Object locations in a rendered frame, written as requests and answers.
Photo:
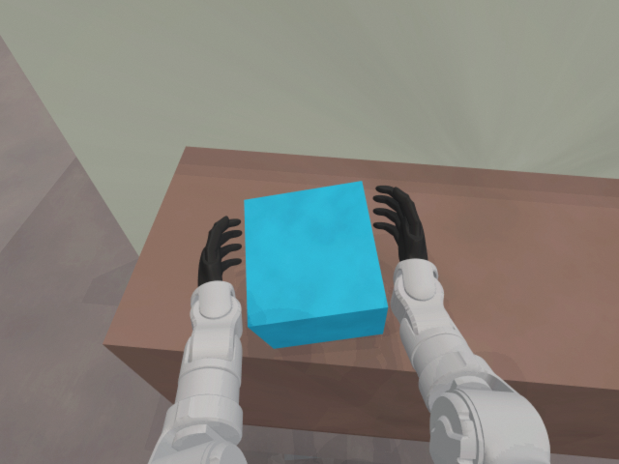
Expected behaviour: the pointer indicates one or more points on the robot left upper arm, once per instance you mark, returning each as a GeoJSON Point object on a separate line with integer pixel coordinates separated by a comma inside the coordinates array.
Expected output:
{"type": "Point", "coordinates": [213, 452]}

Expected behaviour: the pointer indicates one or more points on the pedestal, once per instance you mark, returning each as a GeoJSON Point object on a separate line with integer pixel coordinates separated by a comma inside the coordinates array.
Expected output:
{"type": "Point", "coordinates": [529, 265]}

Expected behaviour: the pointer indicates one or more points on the carton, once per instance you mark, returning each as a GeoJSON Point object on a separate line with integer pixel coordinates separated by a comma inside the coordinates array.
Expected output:
{"type": "Point", "coordinates": [312, 268]}

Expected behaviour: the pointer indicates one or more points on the robot right forearm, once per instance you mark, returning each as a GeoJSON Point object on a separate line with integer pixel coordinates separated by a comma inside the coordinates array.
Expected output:
{"type": "Point", "coordinates": [435, 347]}

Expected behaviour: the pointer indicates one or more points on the left robot hand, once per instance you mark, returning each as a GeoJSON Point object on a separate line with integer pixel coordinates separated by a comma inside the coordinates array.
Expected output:
{"type": "Point", "coordinates": [210, 265]}

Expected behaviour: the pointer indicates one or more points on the robot left forearm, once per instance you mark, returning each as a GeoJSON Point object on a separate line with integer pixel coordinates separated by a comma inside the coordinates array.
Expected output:
{"type": "Point", "coordinates": [207, 400]}

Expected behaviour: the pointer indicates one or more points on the right robot hand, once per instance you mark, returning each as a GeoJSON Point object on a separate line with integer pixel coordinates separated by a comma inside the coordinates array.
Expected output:
{"type": "Point", "coordinates": [408, 232]}

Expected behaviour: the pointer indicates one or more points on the robot right upper arm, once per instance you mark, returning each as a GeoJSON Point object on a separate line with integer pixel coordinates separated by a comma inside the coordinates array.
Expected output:
{"type": "Point", "coordinates": [486, 427]}

